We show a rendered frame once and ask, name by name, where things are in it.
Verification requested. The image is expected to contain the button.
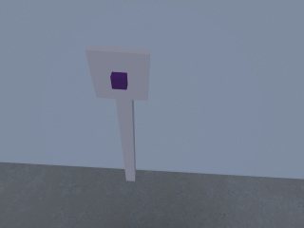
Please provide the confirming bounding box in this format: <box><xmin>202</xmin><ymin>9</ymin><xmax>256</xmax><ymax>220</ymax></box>
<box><xmin>110</xmin><ymin>71</ymin><xmax>128</xmax><ymax>90</ymax></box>

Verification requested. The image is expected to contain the panel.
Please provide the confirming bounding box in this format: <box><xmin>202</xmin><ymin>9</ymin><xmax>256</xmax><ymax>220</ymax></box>
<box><xmin>85</xmin><ymin>45</ymin><xmax>150</xmax><ymax>181</ymax></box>

